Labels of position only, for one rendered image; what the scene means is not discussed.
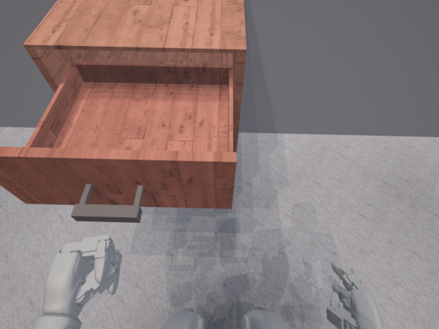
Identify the handle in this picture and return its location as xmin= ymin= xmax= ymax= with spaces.
xmin=71 ymin=184 xmax=144 ymax=223

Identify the left robot hand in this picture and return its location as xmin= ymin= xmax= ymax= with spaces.
xmin=43 ymin=235 xmax=122 ymax=317

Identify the right robot hand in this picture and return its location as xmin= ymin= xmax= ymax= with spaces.
xmin=327 ymin=260 xmax=383 ymax=329

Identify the cabinet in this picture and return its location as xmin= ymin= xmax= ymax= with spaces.
xmin=23 ymin=0 xmax=246 ymax=152

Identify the right robot shin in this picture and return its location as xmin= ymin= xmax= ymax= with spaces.
xmin=250 ymin=305 xmax=265 ymax=313

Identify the right robot thigh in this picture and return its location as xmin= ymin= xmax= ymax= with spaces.
xmin=241 ymin=310 xmax=289 ymax=329

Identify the robot left forearm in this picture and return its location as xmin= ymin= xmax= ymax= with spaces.
xmin=32 ymin=313 xmax=82 ymax=329

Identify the drawer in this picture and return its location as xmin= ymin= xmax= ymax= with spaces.
xmin=0 ymin=62 xmax=237 ymax=209

